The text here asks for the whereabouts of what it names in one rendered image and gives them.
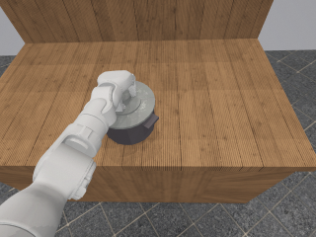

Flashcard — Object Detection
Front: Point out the robot left forearm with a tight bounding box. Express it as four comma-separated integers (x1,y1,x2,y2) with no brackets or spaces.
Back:
33,80,122,181

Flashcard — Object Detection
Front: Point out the robot left hand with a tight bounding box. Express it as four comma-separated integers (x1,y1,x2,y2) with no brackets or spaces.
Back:
97,70,137,112

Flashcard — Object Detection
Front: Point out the knob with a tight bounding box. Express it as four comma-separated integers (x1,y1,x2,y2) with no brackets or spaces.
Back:
121,90,131,105

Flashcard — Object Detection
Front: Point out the table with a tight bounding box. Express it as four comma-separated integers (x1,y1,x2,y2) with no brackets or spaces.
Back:
0,0,316,203

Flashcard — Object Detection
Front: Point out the lid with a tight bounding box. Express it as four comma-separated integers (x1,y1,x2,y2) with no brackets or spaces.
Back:
110,81,155,129

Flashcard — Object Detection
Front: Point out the robot left upper arm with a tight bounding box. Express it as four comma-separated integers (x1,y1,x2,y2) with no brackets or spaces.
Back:
0,142,97,237

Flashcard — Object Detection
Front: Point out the pot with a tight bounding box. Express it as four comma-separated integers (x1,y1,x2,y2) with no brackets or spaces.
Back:
107,110,159,145

